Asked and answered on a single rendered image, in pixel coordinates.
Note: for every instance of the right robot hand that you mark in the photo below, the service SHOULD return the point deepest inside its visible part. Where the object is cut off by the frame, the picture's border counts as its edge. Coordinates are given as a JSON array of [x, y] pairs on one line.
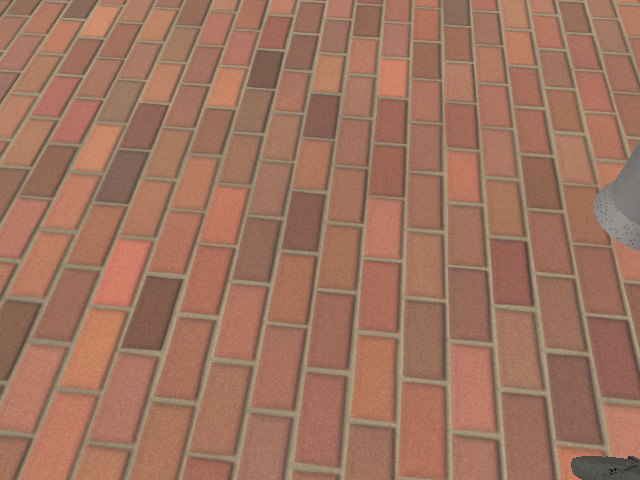
[[606, 468]]

